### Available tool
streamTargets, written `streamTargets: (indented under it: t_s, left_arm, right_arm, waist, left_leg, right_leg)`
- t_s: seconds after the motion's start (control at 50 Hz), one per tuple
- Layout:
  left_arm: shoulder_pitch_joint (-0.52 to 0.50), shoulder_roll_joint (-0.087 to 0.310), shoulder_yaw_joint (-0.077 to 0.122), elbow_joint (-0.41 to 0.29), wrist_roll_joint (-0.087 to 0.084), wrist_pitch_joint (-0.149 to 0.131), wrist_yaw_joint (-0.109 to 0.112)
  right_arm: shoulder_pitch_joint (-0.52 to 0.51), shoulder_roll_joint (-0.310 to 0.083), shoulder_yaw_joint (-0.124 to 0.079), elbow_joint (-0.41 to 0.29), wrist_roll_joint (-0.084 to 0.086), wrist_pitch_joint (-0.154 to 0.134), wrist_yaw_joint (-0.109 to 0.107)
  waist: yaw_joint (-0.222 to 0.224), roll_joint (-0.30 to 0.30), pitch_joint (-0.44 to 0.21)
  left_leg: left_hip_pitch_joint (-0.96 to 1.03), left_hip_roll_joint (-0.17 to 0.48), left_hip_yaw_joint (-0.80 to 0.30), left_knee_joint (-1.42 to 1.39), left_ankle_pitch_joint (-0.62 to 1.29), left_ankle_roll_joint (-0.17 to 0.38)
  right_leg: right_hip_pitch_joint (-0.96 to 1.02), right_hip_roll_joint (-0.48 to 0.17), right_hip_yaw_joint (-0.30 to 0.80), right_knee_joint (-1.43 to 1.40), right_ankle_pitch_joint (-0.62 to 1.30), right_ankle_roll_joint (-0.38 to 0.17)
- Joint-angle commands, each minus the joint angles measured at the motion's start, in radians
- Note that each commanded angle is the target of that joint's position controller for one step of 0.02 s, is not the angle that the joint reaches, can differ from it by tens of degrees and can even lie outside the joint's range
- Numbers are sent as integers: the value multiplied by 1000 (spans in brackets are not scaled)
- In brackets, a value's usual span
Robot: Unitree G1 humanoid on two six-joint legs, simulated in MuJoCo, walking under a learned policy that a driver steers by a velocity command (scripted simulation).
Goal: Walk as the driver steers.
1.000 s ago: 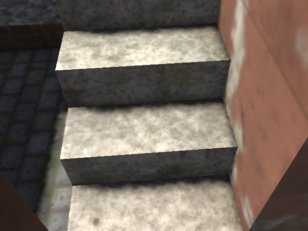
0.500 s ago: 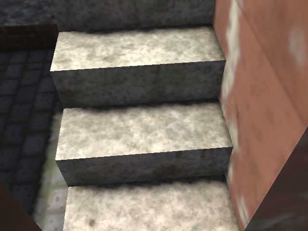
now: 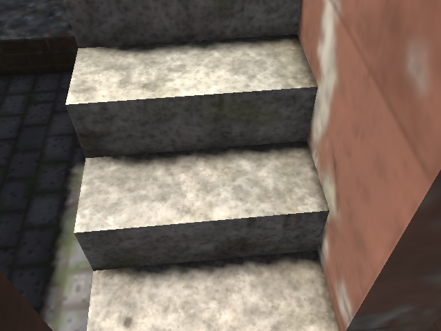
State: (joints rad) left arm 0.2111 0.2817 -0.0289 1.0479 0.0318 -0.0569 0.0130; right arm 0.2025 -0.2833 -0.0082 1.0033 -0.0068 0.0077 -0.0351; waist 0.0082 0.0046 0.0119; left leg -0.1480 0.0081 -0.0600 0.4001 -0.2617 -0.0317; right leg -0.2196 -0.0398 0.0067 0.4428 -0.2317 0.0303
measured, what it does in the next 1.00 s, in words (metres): shifts its weight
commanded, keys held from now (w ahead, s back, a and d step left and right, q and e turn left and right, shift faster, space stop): no key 0.30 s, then w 0.70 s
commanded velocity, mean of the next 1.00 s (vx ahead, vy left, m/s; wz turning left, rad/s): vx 0.24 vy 0.00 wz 0.00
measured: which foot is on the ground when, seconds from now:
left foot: down 0.00-1.00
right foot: down 0.00-1.00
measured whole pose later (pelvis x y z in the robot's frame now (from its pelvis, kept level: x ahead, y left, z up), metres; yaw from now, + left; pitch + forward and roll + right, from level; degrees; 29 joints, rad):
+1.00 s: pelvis +0.07 -0.01 -0.01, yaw +0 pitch +0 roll +0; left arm 0.16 0.23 -0.01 0.96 0.01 -0.14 0.00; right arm 0.15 -0.26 -0.03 0.97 0.01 0.00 -0.04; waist -0.02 0.00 -0.04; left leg -0.10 0.01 -0.10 0.51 -0.41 -0.01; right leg -0.16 -0.02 0.01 0.55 -0.40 0.02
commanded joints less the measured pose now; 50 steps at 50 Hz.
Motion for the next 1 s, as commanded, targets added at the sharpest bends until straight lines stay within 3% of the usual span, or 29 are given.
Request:
streamTargets:
  t_s: [0.02, 0.32, 0.34, 0.36, 0.38, 0.4, 0.42, 0.44, 0.48, 0.56, 0.58, 0.62, 0.66, 0.7, 0.74, 0.76, 0.78, 0.86, 0.9, 0.92, 1.0]
  left_arm:
    - [21, 132, 25, -31, -1, -8, 3]
    - [23, 123, 26, -37, 0, -6, 5]
    - [30, 20, -6, -42, -50, 1, 5]
    - [9, 42, -5, -48, -51, 5, 6]
    - [-7, 71, 3, -57, -42, 7, 5]
    - [-23, 175, 31, -56, 6, 6, 14]
    - [-8, 157, 31, -58, 10, 6, 20]
    - [9, 146, 33, -52, 3, 2, 19]
    - [24, 102, 28, -47, -10, -8, 19]
    - [26, 91, 32, -58, -9, -38, 11]
    - [22, 86, 34, -66, -5, -52, 4]
    - [25, 102, 42, -69, -13, -77, -6]
    - [41, 108, 47, -68, -9, -90, -12]
    - [51, 89, 44, -71, -11, -83, -3]
    - [34, 88, 45, -84, -12, -80, 1]
    - [14, 82, 43, -94, -13, -87, -1]
    - [-5, 82, 43, -104, -13, -92, -3]
    - [-34, 64, 34, -130, -14, -104, -4]
    - [-33, 50, 31, -140, -11, -101, -10]
    - [-19, 54, 33, -120, -26, -101, -8]
    - [-35, 77, 45, -123, -21, -92, -6]
  right_arm:
    - [22, -125, -22, -32, 0, -8, -4]
    - [41, -114, -19, -23, -2, -11, -5]
    - [47, -71, -2, -14, -24, -18, -4]
    - [38, -71, -1, -10, -25, -22, -4]
    - [26, -89, -3, -10, -24, -26, -5]
    - [10, -160, -29, -14, 15, -20, -3]
    - [16, -163, -30, -20, 17, -21, -2]
    - [23, -131, -24, -26, 10, -23, -4]
    - [36, -103, -20, -30, 8, -24, -8]
    - [40, -109, -27, -54, 14, -40, -10]
    - [51, -115, -30, -46, 29, -45, -13]
    - [30, -128, -35, -67, 26, -49, -20]
    - [11, -117, -36, -90, 22, -45, -18]
    - [12, -111, -38, -91, 20, -23, -6]
    - [12, -100, -36, -89, 22, -14, -2]
    - [21, -99, -38, -82, 34, -10, -8]
    - [26, -107, -41, -80, 33, -7, -11]
    - [18, -128, -53, -72, 29, 1, -12]
    - [-4, -114, -51, -66, 20, 2, -11]
    - [-40, -97, -47, -79, 17, -4, -8]
    - [-89, -97, -46, -80, 18, -22, -5]
  waist:
    - [-3, -13, -16]
    - [-5, -10, -37]
    - [-16, -9, -39]
    - [-19, -30, -6]
    - [-19, -34, 9]
    - [3, -30, 25]
    - [5, -1, 6]
    - [-4, 18, 11]
    - [-3, 30, 62]
    - [-6, 15, 63]
    - [5, -10, 33]
    - [5, -37, 8]
    - [0, -62, -57]
    - [-5, -48, -99]
    - [-14, -29, -89]
    - [-28, -14, -75]
    - [-34, -8, -65]
    - [-40, 23, -71]
    - [-30, 23, -67]
    - [-31, 39, -78]
    - [-16, -34, -80]
  left_leg:
    - [-27, -3, -23, -59, 204, 39]
    - [-20, -10, -17, -68, 165, 38]
    - [25, 44, -46, -97, 134, 49]
    - [26, 38, -50, -105, 105, 52]
    - [22, 34, -50, -105, 89, 57]
    - [-41, -23, -13, -80, 26, 47]
    - [-60, -29, -11, -77, -34, 52]
    - [-74, -41, -12, -82, -109, 61]
    - [-109, -34, -29, -83, -164, 77]
    - [-84, -24, -39, -23, -30, 96]
    - [-65, -24, -34, 6, 61, 96]
    - [-60, -32, -19, 58, 243, 97]
    - [-34, -24, -7, 108, 375, 99]
    - [-12, -30, -1, 133, 398, 94]
    - [-1, -32, -6, 134, 389, 94]
    - [25, -34, -8, 123, 386, 93]
    - [48, -32, -14, 117, 406, 94]
    - [123, -6, -53, 97, 525, 114]
    - [105, 2, -61, 93, 578, 128]
    - [89, 7, -54, 92, 561, 122]
    - [0, -10, -34, 106, 499, 93]
  right_leg:
    - [31, 4, 24, -66, 148, -13]
    - [49, 13, 18, -68, 108, -11]
    - [55, -55, 58, -129, 92, -27]
    - [43, -44, 59, -143, 47, -29]
    - [46, -38, 58, -148, 25, -32]
    - [44, 41, 3, -77, -29, -12]
    - [49, 47, -5, -58, -71, -14]
    - [30, 55, -5, -46, -116, -22]
    - [-8, 62, -13, -21, -161, -32]
    - [-31, 61, -10, 13, -89, -55]
    - [-11, 52, -9, 22, -6, -55]
    - [27, 31, 13, 25, 176, -67]
    - [86, 22, 27, 56, 358, -79]
    - [113, 26, 17, 63, 389, -85]
    - [98, 27, 18, 63, 380, -89]
    - [69, 26, 8, 62, 378, -85]
    - [40, 35, -4, 73, 382, -78]
    - [-25, 57, -46, 121, 340, -44]
    - [0, 51, -34, 126, 342, -48]
    - [35, 37, -14, 100, 338, -57]
    - [163, 3, 28, 51, 499, -82]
